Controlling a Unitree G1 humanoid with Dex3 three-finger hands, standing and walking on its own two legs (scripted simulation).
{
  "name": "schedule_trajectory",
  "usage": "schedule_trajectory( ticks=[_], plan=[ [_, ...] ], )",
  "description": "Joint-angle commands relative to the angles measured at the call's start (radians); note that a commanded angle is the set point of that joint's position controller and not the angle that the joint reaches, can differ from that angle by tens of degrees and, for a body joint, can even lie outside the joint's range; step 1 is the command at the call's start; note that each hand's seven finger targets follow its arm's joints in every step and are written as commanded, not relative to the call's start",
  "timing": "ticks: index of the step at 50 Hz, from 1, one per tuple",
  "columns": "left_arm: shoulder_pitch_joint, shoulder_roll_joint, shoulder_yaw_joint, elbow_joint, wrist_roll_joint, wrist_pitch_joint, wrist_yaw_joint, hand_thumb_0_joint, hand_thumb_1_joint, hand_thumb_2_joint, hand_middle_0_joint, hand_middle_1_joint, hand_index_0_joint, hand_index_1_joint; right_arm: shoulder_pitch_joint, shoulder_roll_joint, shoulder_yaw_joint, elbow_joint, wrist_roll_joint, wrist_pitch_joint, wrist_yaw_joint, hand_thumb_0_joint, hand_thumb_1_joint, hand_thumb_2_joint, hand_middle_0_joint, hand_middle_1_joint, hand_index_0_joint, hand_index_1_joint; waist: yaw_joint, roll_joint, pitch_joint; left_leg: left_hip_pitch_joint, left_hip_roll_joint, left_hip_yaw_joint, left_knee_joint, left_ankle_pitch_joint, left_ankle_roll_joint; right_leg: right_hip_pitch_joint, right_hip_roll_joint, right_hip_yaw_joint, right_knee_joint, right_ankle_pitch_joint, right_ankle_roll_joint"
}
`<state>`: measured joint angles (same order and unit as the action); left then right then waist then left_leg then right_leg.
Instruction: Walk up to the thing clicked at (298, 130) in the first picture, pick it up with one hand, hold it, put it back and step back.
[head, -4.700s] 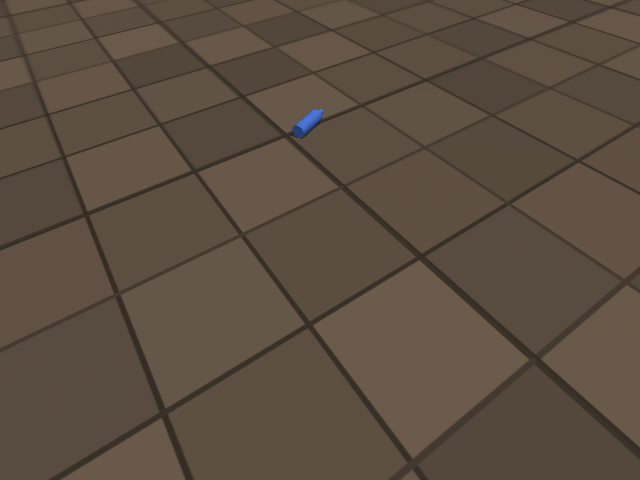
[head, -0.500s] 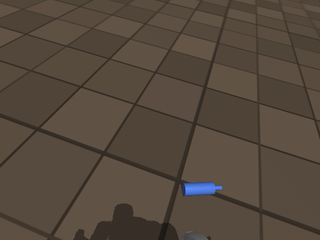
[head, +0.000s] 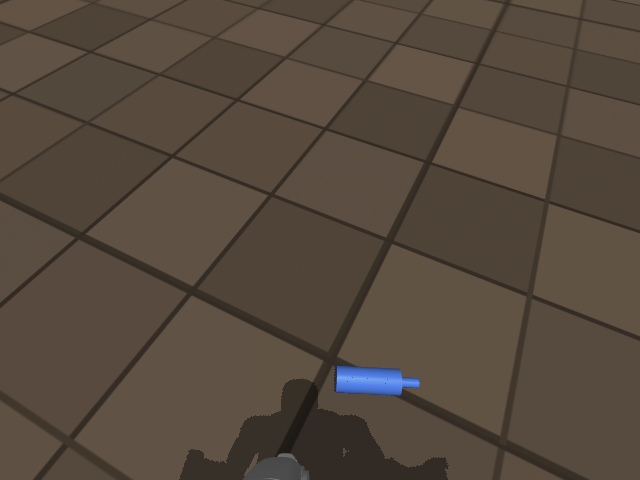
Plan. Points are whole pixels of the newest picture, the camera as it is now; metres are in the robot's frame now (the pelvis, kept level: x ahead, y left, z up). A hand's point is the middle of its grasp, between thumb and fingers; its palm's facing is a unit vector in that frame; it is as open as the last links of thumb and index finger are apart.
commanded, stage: walk up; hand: left
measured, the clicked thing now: (377, 380) +0.49 -0.12 -0.71
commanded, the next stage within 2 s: none
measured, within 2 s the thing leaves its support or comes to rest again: neither
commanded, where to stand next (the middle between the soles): +0.12 -0.34 m, yaw +4 degrees
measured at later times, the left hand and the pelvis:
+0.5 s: hand out of the picture +0.12 +0.06 -0.16, palm faces -0.08 -0.91 -0.42, open 7.4 cm; pelvis +0.01 -0.23 -0.04, yaw -2 degrees
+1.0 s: hand out of the picture +0.11 -0.13 -0.16, palm faces -0.03 -0.95 -0.31, open 7.4 cm; pelvis +0.03 -0.39 -0.01, yaw +0 degrees
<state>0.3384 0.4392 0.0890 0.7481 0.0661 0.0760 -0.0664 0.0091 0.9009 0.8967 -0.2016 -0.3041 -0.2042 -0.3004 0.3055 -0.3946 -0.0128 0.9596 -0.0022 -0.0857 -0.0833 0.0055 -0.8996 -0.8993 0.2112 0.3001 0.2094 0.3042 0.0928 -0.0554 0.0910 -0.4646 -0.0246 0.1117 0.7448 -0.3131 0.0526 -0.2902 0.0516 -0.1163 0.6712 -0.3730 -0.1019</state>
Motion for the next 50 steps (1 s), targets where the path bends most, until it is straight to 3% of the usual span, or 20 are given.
schedule_trajectory(
  ticks=[1, 2, 4, 8, 17, 21, 22, 23, 24, 27, 32, 35, 36, 37, 38, 39, 40, 42, 45, 50],
  plan=[
    [-0.096, 0.118, 0.020, -0.164, -0.012, -0.033, 0.017, 0.000, 0.900, 0.900, -0.200, -0.300, -0.200, -0.300, 0.307, -0.364, -0.123, 0.004, -0.017, -0.013, -0.052, 0.000, -0.900, -0.900, 0.200, 0.300, 0.200, 0.300, -0.160, 0.166, -0.174, 0.535, 0.231, -0.388, -0.306, 0.186, 0.086, -0.328, -0.102, 0.149, 0.242, 0.132, 0.052],
    [-0.035, 0.125, 0.027, -0.148, -0.007, -0.018, 0.018, 0.000, 0.900, 0.900, -0.200, -0.300, -0.200, -0.300, 0.257, -0.417, -0.139, -0.046, -0.028, -0.009, -0.064, 0.000, -0.900, -0.900, 0.200, 0.300, 0.200, 0.300, -0.125, 0.196, -0.180, 0.539, 0.460, -0.746, -0.368, 0.068, 0.176, -0.459, -0.038, 0.208, 0.409, -0.143, 0.113],
    [0.004, 0.259, 0.061, -0.109, 0.009, 0.007, 0.026, 0.000, 0.900, 0.900, -0.200, -0.300, -0.200, -0.300, 0.124, -0.436, -0.147, -0.093, 0.011, -0.005, -0.066, 0.000, -0.900, -0.900, 0.200, 0.300, 0.200, 0.300, -0.104, 0.058, -0.134, 0.347, 0.587, -0.820, -0.421, -0.095, 0.290, -0.424, -0.096, 0.321, 0.637, -0.191, 0.131],
    [-0.060, 0.248, 0.087, -0.087, -0.003, 0.004, 0.005, 0.000, 0.900, 0.900, -0.200, -0.300, -0.200, -0.300, 0.090, -0.359, -0.124, -0.101, -0.004, -0.013, -0.047, 0.000, -0.900, -0.900, 0.200, 0.300, 0.200, 0.300, -0.086, 0.069, 0.000, 0.066, 0.348, -0.401, -0.353, -0.044, 0.172, -0.312, -0.079, 0.327, 0.602, -0.028, 0.106],
    [-0.098, 0.229, 0.090, -0.105, -0.019, 0.019, -0.039, 0.000, 0.900, 0.900, -0.200, -0.300, -0.200, -0.300, 0.025, -0.484, -0.170, -0.130, -0.043, -0.016, -0.032, 0.000, -0.900, -0.900, 0.200, 0.300, 0.200, 0.300, -0.085, 0.321, -0.058, 0.021, 0.336, -0.288, -0.287, -0.254, 0.169, -0.241, -0.161, 0.177, 0.322, -0.137, 0.125],
    [0.149, 0.243, 0.120, 0.012, -0.001, 0.005, -0.020, 0.000, 0.900, 0.900, -0.200, -0.300, -0.200, -0.300, -0.044, -0.381, -0.134, -0.114, -0.050, 0.019, -0.032, 0.000, -0.900, -0.900, 0.200, 0.300, 0.200, 0.300, 0.073, 0.038, -0.160, -0.191, 0.171, -0.048, 0.180, -0.185, 0.049, 0.147, -0.053, 0.063, -0.042, -0.035, 0.095],
    [0.205, 0.304, 0.131, 0.014, 0.018, -0.001, -0.010, 0.000, 0.900, 0.900, -0.200, -0.300, -0.200, -0.300, -0.043, -0.269, -0.093, -0.125, -0.038, 0.031, -0.032, 0.000, -0.900, -0.900, 0.200, 0.300, 0.200, 0.300, 0.136, -0.256, -0.085, -0.417, 0.072, 0.029, 0.479, -0.295, 0.006, 0.125, -0.147, 0.273, -0.163, -0.172, 0.069],
    [0.060, 0.391, 0.132, -0.052, 0.017, -0.015, -0.001, 0.000, 0.900, 0.900, -0.200, -0.300, -0.200, -0.300, -0.051, -0.240, -0.092, -0.160, -0.017, 0.034, -0.047, 0.000, -0.900, -0.900, 0.200, 0.300, 0.200, 0.300, 0.056, -0.367, -0.027, -0.485, -0.025, -0.106, 0.598, -0.376, -0.017, -0.026, -0.310, 0.717, -0.400, -0.201, -0.010],
    [-0.108, 0.445, 0.136, -0.100, 0.002, -0.019, 0.009, 0.000, 0.900, 0.900, -0.200, -0.300, -0.200, -0.300, -0.043, -0.298, -0.120, -0.142, -0.019, 0.031, -0.065, 0.000, -0.900, -0.900, 0.200, 0.300, 0.200, 0.300, -0.023, -0.308, -0.011, -0.368, 0.031, -0.179, 0.597, -0.319, -0.019, -0.100, -0.375, 0.827, -0.489, -0.273, -0.078],
    [-0.137, 0.319, 0.101, -0.088, 0.005, -0.018, 0.027, 0.000, 0.900, 0.900, -0.200, -0.300, -0.200, -0.300, 0.053, -0.331, -0.112, -0.020, 0.015, 0.024, -0.053, 0.000, -0.900, -0.900, 0.200, 0.300, 0.200, 0.300, -0.058, -0.203, 0.001, -0.318, 0.079, -0.153, 0.493, -0.194, -0.017, -0.019, -0.256, 0.473, -0.233, -0.011, -0.068],
    [-0.136, 0.223, 0.062, -0.113, 0.007, -0.022, 0.022, 0.000, 0.900, 0.900, -0.200, -0.300, -0.200, -0.300, 0.153, -0.287, -0.092, 0.001, 0.004, -0.001, -0.036, 0.000, -0.900, -0.900, 0.200, 0.300, 0.200, 0.300, -0.067, -0.204, -0.056, -0.039, 0.038, -0.043, 0.150, -0.175, 0.000, -0.034, -0.256, 0.370, -0.151, 0.333, -0.160],
    [-0.173, 0.176, 0.025, -0.106, -0.036, -0.014, 0.032, 0.000, 0.900, 0.900, -0.200, -0.300, -0.200, -0.300, 0.216, -0.232, -0.080, 0.006, -0.001, -0.013, -0.027, 0.000, -0.900, -0.900, 0.200, 0.300, 0.200, 0.300, -0.128, -0.068, -0.131, 0.253, 0.007, -0.034, -0.176, 0.154, 0.008, -0.093, -0.217, 0.279, -0.001, 0.358, -0.098],
    [-0.140, 0.135, 0.005, -0.098, -0.050, -0.017, 0.038, 0.000, 0.900, 0.900, -0.200, -0.300, -0.200, -0.300, 0.206, -0.265, -0.089, -0.003, -0.015, -0.014, -0.029, 0.000, -0.900, -0.900, 0.200, 0.300, 0.200, 0.300, -0.137, 0.045, -0.162, 0.361, 0.065, -0.143, -0.255, 0.191, 0.021, -0.154, -0.188, 0.245, 0.107, 0.258, -0.036],
    [-0.097, 0.091, -0.010, -0.089, -0.064, -0.020, 0.039, 0.000, 0.900, 0.900, -0.200, -0.300, -0.200, -0.300, 0.156, -0.337, -0.107, -0.043, -0.037, -0.017, -0.032, 0.000, -0.900, -0.900, 0.200, 0.300, 0.200, 0.300, -0.133, 0.256, -0.181, 0.453, 0.288, -0.528, -0.346, 0.149, 0.081, -0.317, -0.094, 0.197, 0.270, 0.030, 0.050],
    [-0.032, 0.128, -0.001, -0.045, -0.065, -0.003, 0.045, 0.000, 0.900, 0.900, -0.200, -0.300, -0.200, -0.300, 0.052, -0.364, -0.108, -0.093, -0.032, -0.013, -0.032, 0.000, -0.900, -0.900, 0.200, 0.300, 0.200, 0.300, -0.080, 0.179, -0.159, 0.413, 0.437, -0.710, -0.383, 0.066, 0.165, -0.365, -0.052, 0.223, 0.386, -0.182, 0.093],
    [-0.003, 0.203, 0.019, -0.021, -0.054, 0.008, 0.054, 0.000, 0.900, 0.900, -0.200, -0.300, -0.200, -0.300, 0.016, -0.376, -0.111, -0.103, -0.010, -0.008, -0.026, 0.000, -0.900, -0.900, 0.200, 0.300, 0.200, 0.300, -0.091, 0.141, -0.147, 0.295, 0.514, -0.756, -0.406, -0.077, 0.260, -0.291, -0.088, 0.276, 0.463, -0.246, 0.099],
    [-0.009, 0.223, 0.020, -0.010, -0.046, 0.009, 0.054, 0.000, 0.900, 0.900, -0.200, -0.300, -0.200, -0.300, -0.034, -0.355, -0.112, -0.109, -0.011, -0.004, -0.023, 0.000, -0.900, -0.900, 0.200, 0.300, 0.200, 0.300, -0.078, 0.113, -0.087, 0.196, 0.491, -0.723, -0.430, -0.182, 0.277, -0.271, -0.103, 0.286, 0.491, -0.213, 0.090],
    [-0.077, 0.226, 0.041, 0.020, -0.047, -0.002, 0.044, 0.000, 0.900, 0.900, -0.200, -0.300, -0.200, -0.300, -0.061, -0.297, -0.091, -0.115, -0.019, -0.001, -0.014, 0.000, -0.900, -0.900, 0.200, 0.300, 0.200, 0.300, -0.082, 0.095, -0.014, 0.089, 0.340, -0.515, -0.429, -0.211, 0.176, -0.232, -0.097, 0.303, 0.452, -0.114, 0.088],
    [-0.034, 0.184, 0.029, 0.076, -0.067, -0.033, 0.042, 0.000, 0.900, 0.900, -0.200, -0.300, -0.200, -0.300, -0.133, -0.275, -0.077, -0.114, -0.031, 0.007, 0.025, 0.000, -0.900, -0.900, 0.200, 0.300, 0.200, 0.300, -0.067, 0.219, -0.026, 0.013, 0.254, -0.334, -0.385, -0.271, 0.145, -0.102, -0.095, 0.190, 0.266, -0.097, 0.098],
    [0.034, 0.173, 0.027, 0.174, -0.066, -0.103, 0.087, 0.000, 0.900, 0.900, -0.200, -0.300, -0.200, -0.300, -0.119, -0.218, -0.073, -0.113, -0.039, 0.089, 0.071, 0.000, -0.900, -0.900, 0.200, 0.300, 0.200, 0.300, -0.057, 0.163, -0.060, -0.019, 0.102, -0.115, -0.028, -0.172, 0.071, 0.096, -0.025, 0.086, -0.180, 0.067, 0.139]
  ],
)
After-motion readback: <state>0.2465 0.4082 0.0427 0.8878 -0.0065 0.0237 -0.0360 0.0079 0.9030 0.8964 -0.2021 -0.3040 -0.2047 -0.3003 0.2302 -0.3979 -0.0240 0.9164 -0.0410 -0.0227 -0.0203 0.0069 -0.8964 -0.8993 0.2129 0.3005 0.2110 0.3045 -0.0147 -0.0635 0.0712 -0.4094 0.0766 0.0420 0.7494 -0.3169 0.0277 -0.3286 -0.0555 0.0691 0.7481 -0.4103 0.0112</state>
